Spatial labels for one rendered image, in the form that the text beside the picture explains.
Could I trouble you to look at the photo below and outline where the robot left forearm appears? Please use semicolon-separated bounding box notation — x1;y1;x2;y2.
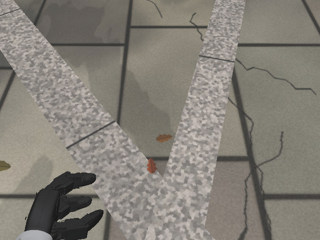
16;230;53;240

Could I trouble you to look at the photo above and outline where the left robot hand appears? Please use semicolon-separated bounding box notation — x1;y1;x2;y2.
24;171;104;240

